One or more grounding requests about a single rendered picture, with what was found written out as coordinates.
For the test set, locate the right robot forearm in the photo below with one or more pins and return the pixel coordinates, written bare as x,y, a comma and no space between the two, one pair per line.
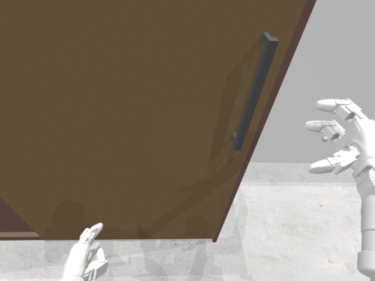
364,175

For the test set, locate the handle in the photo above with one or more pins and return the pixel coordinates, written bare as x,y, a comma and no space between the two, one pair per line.
267,54

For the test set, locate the wardrobe door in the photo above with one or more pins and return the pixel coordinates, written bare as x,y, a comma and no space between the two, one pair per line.
10,221
122,112

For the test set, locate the right robot hand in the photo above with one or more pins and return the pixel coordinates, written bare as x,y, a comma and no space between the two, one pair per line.
360,135

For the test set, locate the left robot hand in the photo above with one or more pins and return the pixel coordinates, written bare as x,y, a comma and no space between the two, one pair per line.
79,258

